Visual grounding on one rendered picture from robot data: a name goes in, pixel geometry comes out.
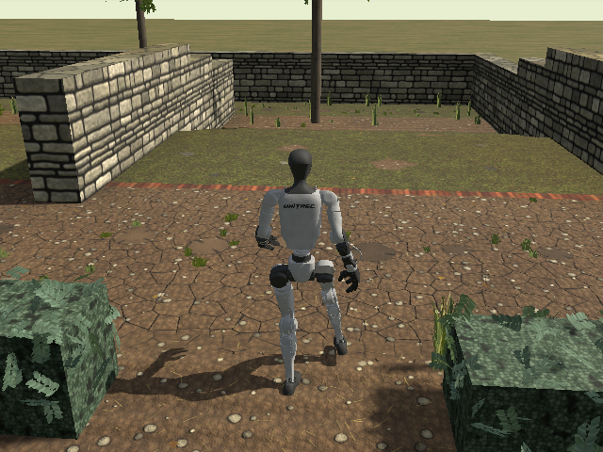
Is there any robot right shin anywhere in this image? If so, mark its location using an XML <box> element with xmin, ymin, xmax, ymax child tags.
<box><xmin>326</xmin><ymin>288</ymin><xmax>344</xmax><ymax>344</ymax></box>

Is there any robot left hand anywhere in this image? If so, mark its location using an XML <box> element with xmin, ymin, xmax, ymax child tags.
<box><xmin>258</xmin><ymin>235</ymin><xmax>280</xmax><ymax>250</ymax></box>

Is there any robot head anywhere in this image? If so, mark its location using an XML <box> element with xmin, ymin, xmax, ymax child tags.
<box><xmin>285</xmin><ymin>149</ymin><xmax>316</xmax><ymax>194</ymax></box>

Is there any left robot upper arm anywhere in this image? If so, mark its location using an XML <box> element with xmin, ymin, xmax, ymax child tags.
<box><xmin>257</xmin><ymin>189</ymin><xmax>282</xmax><ymax>239</ymax></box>

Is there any left robot forearm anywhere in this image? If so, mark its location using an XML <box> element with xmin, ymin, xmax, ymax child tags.
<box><xmin>255</xmin><ymin>225</ymin><xmax>269</xmax><ymax>245</ymax></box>

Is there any right robot forearm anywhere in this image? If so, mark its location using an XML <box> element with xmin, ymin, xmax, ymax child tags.
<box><xmin>335</xmin><ymin>229</ymin><xmax>357</xmax><ymax>272</ymax></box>

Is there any robot right hand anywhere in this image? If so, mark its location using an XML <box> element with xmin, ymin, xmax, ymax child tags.
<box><xmin>338</xmin><ymin>267</ymin><xmax>360</xmax><ymax>293</ymax></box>

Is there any right robot upper arm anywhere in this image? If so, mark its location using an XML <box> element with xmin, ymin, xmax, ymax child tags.
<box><xmin>319</xmin><ymin>190</ymin><xmax>345</xmax><ymax>244</ymax></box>

